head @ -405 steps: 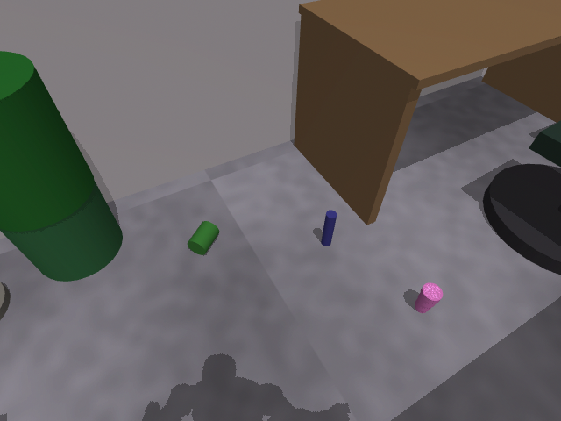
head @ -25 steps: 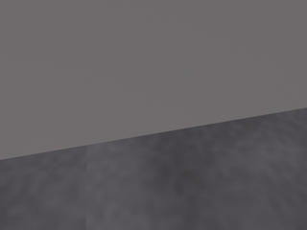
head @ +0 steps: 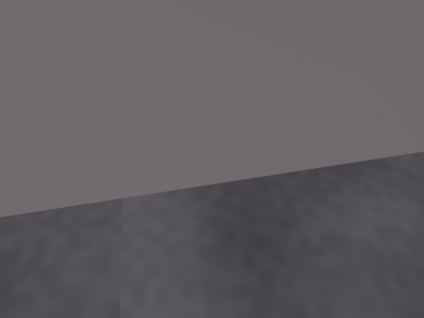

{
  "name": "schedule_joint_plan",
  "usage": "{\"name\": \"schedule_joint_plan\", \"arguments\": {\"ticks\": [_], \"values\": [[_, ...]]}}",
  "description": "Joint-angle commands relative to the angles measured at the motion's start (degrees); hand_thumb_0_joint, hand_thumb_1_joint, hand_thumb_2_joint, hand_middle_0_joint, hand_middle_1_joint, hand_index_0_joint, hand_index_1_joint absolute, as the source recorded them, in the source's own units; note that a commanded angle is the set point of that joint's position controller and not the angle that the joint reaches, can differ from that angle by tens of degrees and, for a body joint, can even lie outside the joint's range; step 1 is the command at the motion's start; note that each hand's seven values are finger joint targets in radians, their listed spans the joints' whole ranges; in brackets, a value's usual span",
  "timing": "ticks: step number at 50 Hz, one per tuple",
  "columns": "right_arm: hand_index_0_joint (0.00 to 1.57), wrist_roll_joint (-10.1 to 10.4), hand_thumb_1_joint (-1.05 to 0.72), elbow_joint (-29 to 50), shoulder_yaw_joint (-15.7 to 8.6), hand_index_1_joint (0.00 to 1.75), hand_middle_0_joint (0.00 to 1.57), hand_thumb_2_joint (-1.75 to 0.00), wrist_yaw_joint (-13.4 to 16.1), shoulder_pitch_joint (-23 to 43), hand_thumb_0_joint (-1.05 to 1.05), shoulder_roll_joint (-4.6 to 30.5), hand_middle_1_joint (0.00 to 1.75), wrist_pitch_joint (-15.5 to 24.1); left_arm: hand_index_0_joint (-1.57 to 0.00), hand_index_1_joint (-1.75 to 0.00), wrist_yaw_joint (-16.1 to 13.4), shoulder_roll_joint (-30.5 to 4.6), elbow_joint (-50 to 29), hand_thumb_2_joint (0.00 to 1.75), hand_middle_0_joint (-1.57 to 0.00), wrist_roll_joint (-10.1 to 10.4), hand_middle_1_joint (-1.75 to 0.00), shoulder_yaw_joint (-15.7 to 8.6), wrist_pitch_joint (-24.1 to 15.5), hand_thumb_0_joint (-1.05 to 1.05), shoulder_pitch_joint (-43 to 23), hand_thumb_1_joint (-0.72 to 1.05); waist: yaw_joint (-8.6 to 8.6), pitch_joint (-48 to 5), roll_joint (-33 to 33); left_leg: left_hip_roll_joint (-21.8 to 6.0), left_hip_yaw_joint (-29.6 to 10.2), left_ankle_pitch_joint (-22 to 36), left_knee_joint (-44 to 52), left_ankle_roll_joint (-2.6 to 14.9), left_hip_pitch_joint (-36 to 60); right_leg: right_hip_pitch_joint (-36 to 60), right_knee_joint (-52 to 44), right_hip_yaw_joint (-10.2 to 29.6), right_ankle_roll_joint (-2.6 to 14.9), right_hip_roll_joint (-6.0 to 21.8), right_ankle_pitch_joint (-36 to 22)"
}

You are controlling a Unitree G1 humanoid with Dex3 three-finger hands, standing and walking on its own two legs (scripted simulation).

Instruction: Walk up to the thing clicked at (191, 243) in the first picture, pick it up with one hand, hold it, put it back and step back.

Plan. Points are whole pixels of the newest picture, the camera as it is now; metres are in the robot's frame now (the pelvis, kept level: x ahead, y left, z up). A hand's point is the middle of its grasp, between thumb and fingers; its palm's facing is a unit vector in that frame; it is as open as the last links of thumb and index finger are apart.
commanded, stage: stand
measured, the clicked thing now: out of the picture -0.93 -0.02 -0.74
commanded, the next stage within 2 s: walk up in 0.80 s
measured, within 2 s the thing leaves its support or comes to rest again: neither
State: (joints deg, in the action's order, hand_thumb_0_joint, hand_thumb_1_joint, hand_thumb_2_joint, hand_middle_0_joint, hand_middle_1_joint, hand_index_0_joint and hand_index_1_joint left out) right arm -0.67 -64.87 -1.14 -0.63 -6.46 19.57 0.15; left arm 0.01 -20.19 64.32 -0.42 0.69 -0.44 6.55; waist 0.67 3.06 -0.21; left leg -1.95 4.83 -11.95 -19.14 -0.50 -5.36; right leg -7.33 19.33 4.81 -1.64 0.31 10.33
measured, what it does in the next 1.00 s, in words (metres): stands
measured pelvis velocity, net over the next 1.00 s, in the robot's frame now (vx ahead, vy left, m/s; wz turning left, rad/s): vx -0.02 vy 0.01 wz -0.15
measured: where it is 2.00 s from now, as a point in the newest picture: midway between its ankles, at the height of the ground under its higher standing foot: outside the picture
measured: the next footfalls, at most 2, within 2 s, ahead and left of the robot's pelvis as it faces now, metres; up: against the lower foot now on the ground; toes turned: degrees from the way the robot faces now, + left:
left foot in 1.56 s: +0.12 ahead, +0.10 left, +0.00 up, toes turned -39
right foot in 1.96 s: -0.10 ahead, -0.04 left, +0.00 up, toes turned -53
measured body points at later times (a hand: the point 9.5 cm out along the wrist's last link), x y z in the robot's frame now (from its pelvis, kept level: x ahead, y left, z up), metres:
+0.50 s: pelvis +0.00 +0.00 +0.00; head +0.02 +0.00 +0.45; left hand +0.08 +0.30 -0.13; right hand +0.08 -0.30 -0.13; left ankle -0.02 +0.12 -0.75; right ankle +0.00 -0.14 -0.75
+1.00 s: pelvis -0.02 +0.01 -0.02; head +0.02 +0.00 +0.43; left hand +0.09 +0.31 -0.13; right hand +0.08 -0.32 -0.13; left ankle -0.02 +0.12 -0.75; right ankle -0.01 -0.13 -0.73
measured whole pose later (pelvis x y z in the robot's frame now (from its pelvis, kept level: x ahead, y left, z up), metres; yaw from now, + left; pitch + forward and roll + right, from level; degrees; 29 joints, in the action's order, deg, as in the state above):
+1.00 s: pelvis -0.02 +0.01 -0.02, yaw -8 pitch -2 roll +1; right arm -1.1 -50.1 -6.6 -2.6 -2.0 21.9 -2.8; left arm 0.1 -22.2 51.4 -2.5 -1.9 2.6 11.9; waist 0.2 7.7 0.2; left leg -4.5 12.7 -19.4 -34.1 0.9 -11.9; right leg -21.3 43.7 7.4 0.8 -1.8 21.1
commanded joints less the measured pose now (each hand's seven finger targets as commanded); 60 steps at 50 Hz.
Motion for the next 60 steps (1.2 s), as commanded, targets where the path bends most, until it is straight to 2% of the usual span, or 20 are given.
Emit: {"name": "schedule_joint_plan", "arguments": {"ticks": [1,7,19,39,40,43,45,46,47,48,49,50,52,54,55,56,57,58,59,60], "values": [[0.2,0.1,-0.9,3.24,-2.3,0.3,0.2,-0.9,0.7,2.18,0.0,12.49,0.3,1.35,-0.2,-0.3,-0.8,-11.83,-3.6,0.9,-0.2,-0.03,-0.3,-2.4,-1.23,0.0,-2.04,0.9,0.05,-4.26,0.76,-6.49,-5.45,5.65,3.54,1.42,2.41,-1.76,-2.28,3.33,2.82,5.94,-10.09],[0.2,0.24,-0.9,3.28,-2.28,0.3,0.2,-0.9,0.61,2.06,0.0,12.29,0.3,1.34,-0.2,-0.3,-0.88,-11.9,-3.71,0.9,-0.2,-0.04,-0.3,-2.25,-1.51,0.0,-1.92,0.9,0.18,-4.91,0.46,-6.37,-5.3,10.0,2.64,1.39,3.5,-1.2,-2.17,3.41,2.77,6.27,-14.47],[0.2,0.14,-0.9,3.63,-2.38,0.3,0.2,-0.9,0.81,1.97,0.0,12.65,0.3,1.28,-0.2,-0.3,-0.86,-11.73,-3.74,0.9,-0.2,-0.13,-0.3,-2.56,-1.24,0.0,-2.01,0.9,-0.02,-4.59,0.4,-6.5,-5.39,7.07,3.51,1.6,2.49,-0.73,-2.23,3.01,2.7,6.13,-11.22],[0.2,0.18,-0.9,3.79,-2.29,0.3,0.2,-0.9,0.91,1.72,0.0,12.5,0.3,1.41,-0.2,-0.3,-0.92,-12.05,-3.95,0.9,-0.2,-0.18,-0.3,-2.58,-1.25,0.0,-2.11,0.9,0.15,-4.73,0.44,-6.51,-5.62,9.67,3.04,1.31,3.17,-0.39,-2.28,2.63,2.79,6.4,-12.81],[0.2,-0.25,-0.9,9.31,-7.18,0.3,0.2,-0.9,-0.12,6.29,0.0,19.05,0.3,0.39,-0.2,-0.3,-0.56,-15.12,-9.51,0.9,-0.2,-1.29,-0.3,-4.21,0.29,0.0,0.76,0.9,0.66,0.44,4.13,-3.14,0.34,4.76,-7.32,1.21,7.17,-12.55,2.7,9.78,6.04,4.37,-21.0],[0.2,0.63,-0.9,13.84,-7.55,0.3,0.2,-0.9,-0.93,4.24,0.0,15.36,0.3,-1.02,-0.2,-0.3,-0.65,-15.95,-14.29,0.9,-0.2,-2.24,-0.3,-5.52,0.46,0.0,1.05,0.9,1.21,-4.29,-3.18,-3.68,-3.42,-1.14,-12.79,2.67,3.3,-13.56,6.16,14.81,8.93,5.16,-18.41],[0.2,0.29,-0.9,17.17,-8.45,0.3,0.2,-0.9,-1.52,4.86,0.0,15.23,0.3,-1.68,-0.2,-0.3,-0.61,-15.59,-17.6,0.9,-0.2,-2.46,-0.3,-5.64,0.67,0.0,1.61,0.9,1.62,-6.08,-3.85,-5.23,-7.38,-6.5,-11.5,4.46,6.93,-19.46,9.02,17.06,9.13,3.75,-13.25],[0.2,0.14,-0.9,18.56,-8.77,0.3,0.2,-0.9,-1.63,5.26,0.0,15.52,0.3,-1.87,-0.2,-0.3,-0.66,-14.81,-18.8,0.9,-0.2,-2.46,-0.3,-5.77,0.82,0.0,2.56,0.9,1.86,-7.09,0.06,-9.29,-9.76,-7.67,-8.76,6.37,7.94,-21.23,14.11,13.96,8.31,1.81,-8.0],[0.2,-0.12,-0.9,19.77,-9.2,0.3,0.2,-0.9,-1.56,4.67,0.0,16.18,0.3,-1.95,-0.2,-0.3,-0.73,-13.11,-19.95,0.9,-0.2,-2.3,-0.3,-5.74,1.04,0.0,3.43,0.9,2.8,-8.81,7.55,-17.43,-12.7,-2.95,-3.02,10.22,7.79,-21.64,25.29,5.06,6.02,-1.93,1.32],[0.2,-0.63,-0.9,21.13,-9.65,0.3,0.2,-0.9,-1.45,4.95,0.0,16.44,0.3,-1.83,-0.2,-0.3,-0.82,-12.24,-20.81,0.9,-0.2,-2.35,-0.3,-5.92,1.67,0.0,3.63,0.9,3.05,-8.2,10.82,-26.35,-12.83,4.19,1.79,14.66,6.73,-23.99,34.82,-1.62,3.73,-1.68,17.34],[0.2,-1.05,-0.9,22.45,-9.93,0.3,0.2,-0.9,-1.47,5.22,0.0,16.38,0.3,-1.8,-0.2,-0.3,-0.75,-12.69,-21.32,0.9,-0.2,-2.07,-0.3,-6.03,2.07,0.0,4.56,0.9,2.78,-5.71,9.69,-29.88,-12.1,4.6,3.47,16.99,4.6,-25.86,39.98,-2.85,2.69,0.33,19.99],[0.2,-1.04,-0.9,23.5,-9.94,0.3,0.2,-0.9,-1.33,4.82,0.0,15.95,0.3,-1.71,-0.2,-0.3,-0.32,-13.55,-21.66,0.9,-0.2,-1.9,-0.3,-6.42,2.18,0.0,4.7,0.9,2.36,-3.42,7.59,-29.44,-10.41,6.94,2.41,16.63,1.74,-25.13,41.97,-3.31,2.81,1.99,20.2],[0.2,-1.29,-0.9,24.99,-9.65,0.3,0.2,-0.9,-0.92,6.64,0.0,16.05,0.3,-1.29,-0.2,-0.3,1.1,-12.86,-21.78,0.9,-0.2,-0.79,-0.3,-6.82,2.17,0.0,7.67,0.9,-0.14,0.63,8.66,-24.42,-2.23,7.3,-1.29,12.95,-2.62,-21.91,36.36,-3.45,2.67,4.93,16.33],[0.2,-1.54,-0.9,26.5,-9.7,0.3,0.2,-0.9,-1.12,7.97,0.0,16.49,0.3,-1.3,-0.2,-0.3,1.99,-12.96,-21.87,0.9,-0.2,-0.59,-0.3,-7.27,1.76,0.0,11.9,0.9,-1.38,-0.58,10.88,-18.18,4.79,4.28,-7.03,8.7,-3.81,-14.46,25.21,-5.9,2.79,3.14,11.6],[0.2,-1.7,-0.9,26.92,-9.72,0.3,0.2,-0.9,-1.37,7.98,0.0,16.53,0.3,-1.71,-0.2,-0.3,2.1,-13.07,-21.88,0.9,-0.2,-0.78,-0.3,-7.74,1.55,0.0,13.74,0.9,-1.82,-1.3,11.29,-17.01,6.48,3.85,-10.87,8.1,-6.53,-10.2,23.65,-8.36,2.34,1.02,10.24],[0.2,-1.5,-0.9,27.61,-9.63,0.3,0.2,-0.9,-1.62,7.16,0.0,16.22,0.3,-2.2,-0.2,-0.3,1.69,-13.95,-21.8,0.9,-0.2,-1.11,-0.3,-8.56,1.13,0.0,17.25,0.9,-3.07,-3.88,8.63,-15.69,7.83,2.05,-18.07,7.3,-9.28,-4.14,19.69,-7.59,2.75,0.02,8.79],[0.2,-1.09,-0.9,28.77,-9.15,0.3,0.2,-0.9,-2.09,8.04,0.0,14.5,0.3,-2.89,-0.2,-0.3,1.01,-16.24,-20.93,0.9,-0.2,-1.62,-0.3,-9.56,0.49,0.0,21.98,0.9,-5.84,-5.05,1.22,-11.57,8.84,-5.26,-31.19,5.36,-16.16,2.39,13.76,-1.13,5.3,0.05,7.4],[0.2,-0.56,-0.9,31.16,-7.91,0.3,0.2,-0.9,-2.62,9.4,0.0,10.84,0.3,-3.48,-0.2,-0.3,-0.09,-21.38,-22.96,0.9,-0.2,-2.46,-0.3,-10.7,-0.38,0.0,22.68,0.9,-7.22,-0.18,-14.97,-1.32,8.08,-26.2,-43.23,1.25,-27.7,-0.38,1.94,23.8,10.74,9.73,4.44],[0.2,-0.39,-0.9,33.1,-7.14,0.3,0.2,-0.9,-2.51,10.03,0.0,10.17,0.3,-3.83,-0.2,-0.3,-0.94,-22.83,-26.56,0.9,-0.2,-2.69,-0.3,-10.37,-1.03,0.0,18.48,0.9,-4.86,2.05,-12.68,1.33,-4.22,-29.28,-47.92,-0.62,-32.56,-5.67,-4.37,41.16,15.97,14.94,6.7],[0.2,-0.17,-0.9,33.01,-7.69,0.3,0.2,-0.9,-2.25,7.84,0.0,11.82,0.3,-3.92,-0.2,-0.3,-1.38,-24.16,-27.95,0.9,-0.2,-1.91,-0.3,-10.58,-1.04,0.0,15.16,0.9,-3.18,-1.23,-11.06,1.06,-10.15,-27.82,-51.48,-0.78,-31.14,-7.16,-8.54,46.68,19.12,16.88,13.6]]}}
